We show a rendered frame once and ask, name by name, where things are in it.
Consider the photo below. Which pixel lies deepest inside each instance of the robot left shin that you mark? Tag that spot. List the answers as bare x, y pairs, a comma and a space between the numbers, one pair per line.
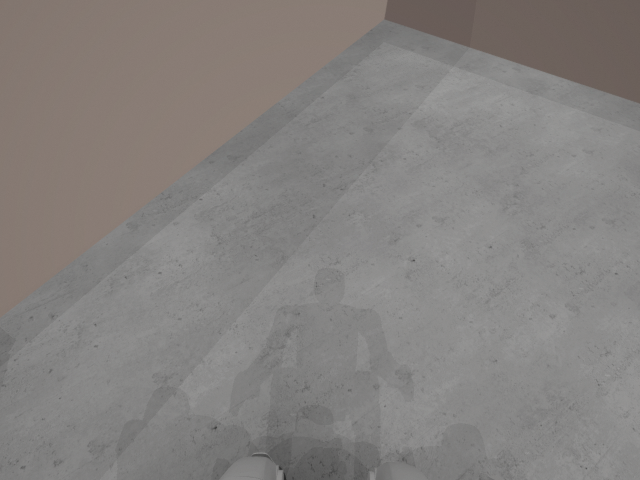
262, 455

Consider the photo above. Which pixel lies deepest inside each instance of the robot left thigh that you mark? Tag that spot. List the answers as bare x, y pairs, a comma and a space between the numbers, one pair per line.
253, 468

